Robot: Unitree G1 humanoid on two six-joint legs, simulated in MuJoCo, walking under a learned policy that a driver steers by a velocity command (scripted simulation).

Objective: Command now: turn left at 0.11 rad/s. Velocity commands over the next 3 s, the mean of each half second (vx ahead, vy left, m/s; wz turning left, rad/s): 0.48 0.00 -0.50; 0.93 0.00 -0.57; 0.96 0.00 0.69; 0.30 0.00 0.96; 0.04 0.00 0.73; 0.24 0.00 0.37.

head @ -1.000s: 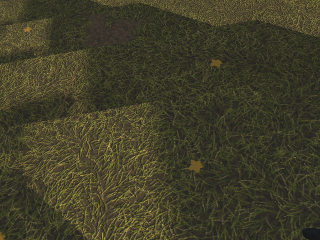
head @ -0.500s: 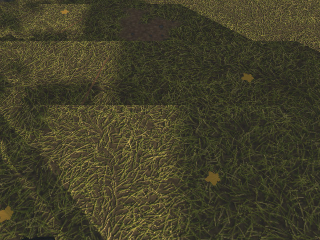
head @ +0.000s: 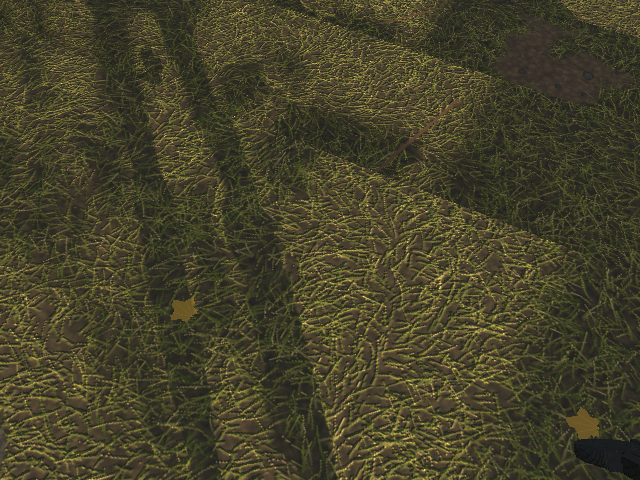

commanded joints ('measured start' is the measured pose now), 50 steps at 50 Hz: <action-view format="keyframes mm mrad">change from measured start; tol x32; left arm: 1 23 -31 -51 -58 64 -37 -23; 26 -210 28 -18 -97 53 35 -101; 31 320 130 40 50 26 4 -36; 50 280 108 -31 129 42 -126 8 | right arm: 1 140 -167 -22 -33 -56 -34 -37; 50 -71 -46 61 56 -15 -128 39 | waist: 1 -57 240 -360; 26 -75 81 125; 33 73 -281 -264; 50 -5 -61 26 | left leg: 1 600 362 -382 -85 924 259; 2 533 382 -300 -33 1066 332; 7 267 279 -269 -406 -470 208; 25 431 327 244 -499 -222 101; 30 436 305 354 65 966 95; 31 243 279 339 419 885 72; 33 -435 -50 59 1000 -308 -42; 50 -269 -30 108 102 359 116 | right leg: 1 -307 -25 140 285 -247 39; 11 -644 -47 310 668 165 19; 26 -696 -66 140 375 170 -139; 31 171 216 65 199 -1 -263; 33 446 -101 1012 -241 -434 -390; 41 -32 23 580 -351 47 -288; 50 231 -3 218 -490 1006 -104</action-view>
